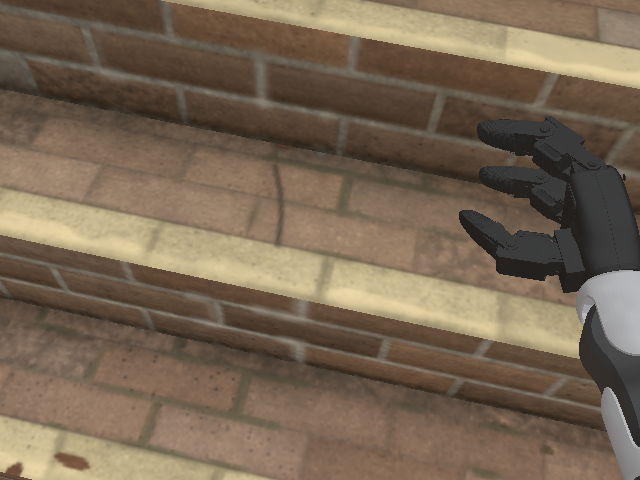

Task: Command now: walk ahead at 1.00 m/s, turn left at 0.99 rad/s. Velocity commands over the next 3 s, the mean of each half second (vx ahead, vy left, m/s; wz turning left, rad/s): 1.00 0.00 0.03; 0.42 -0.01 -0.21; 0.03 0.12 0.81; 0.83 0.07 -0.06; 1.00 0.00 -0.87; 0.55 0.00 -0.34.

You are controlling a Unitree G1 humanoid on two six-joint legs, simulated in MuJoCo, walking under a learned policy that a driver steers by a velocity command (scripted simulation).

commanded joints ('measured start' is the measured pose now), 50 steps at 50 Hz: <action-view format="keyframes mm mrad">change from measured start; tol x64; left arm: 1 -420 251 52 -307 -172 -115 3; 50 -561 30 -8 -591 -30 53 -68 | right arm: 1 646 -213 -87 179 -22 57 57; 50 713 -232 -55 206 135 59 23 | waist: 1 -369 769 -591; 5 -95 23 -294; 50 45 31 -205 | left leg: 1 1815 263 -480 -624 744 336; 23 488 468 139 -1710 764 28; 26 886 547 83 -991 2130 106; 28 393 282 -10 -301 734 -61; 34 -47 179 -139 731 584 -140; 40 658 110 57 -259 379 -154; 47 846 318 -681 -999 1737 323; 50 369 140 -557 -1047 781 80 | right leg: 1 -1153 12 259 1367 191 10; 17 -1587 64 319 2110 -705 -148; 25 -346 132 -128 1056 -722 -154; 29 -163 -49 1109 -51 -1149 -146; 37 -681 -62 465 181 -281 -176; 40 -853 -58 56 83 1043 284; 44 -748 126 160 1365 -342 44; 50 -436 122 261 372 -870 85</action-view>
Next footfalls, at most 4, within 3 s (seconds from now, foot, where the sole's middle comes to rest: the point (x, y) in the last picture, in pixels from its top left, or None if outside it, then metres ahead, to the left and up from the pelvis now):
0.02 left None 0.07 0.04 -0.61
0.52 right None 0.18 -0.34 -0.40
0.90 left None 0.29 -0.28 -0.40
1.06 right None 0.23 -0.50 -0.40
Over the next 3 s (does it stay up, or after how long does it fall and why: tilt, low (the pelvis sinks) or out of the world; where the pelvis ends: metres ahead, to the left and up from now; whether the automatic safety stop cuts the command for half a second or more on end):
stays up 0.46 -0.24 0.56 its command is cut before an obstacle after 0.7 s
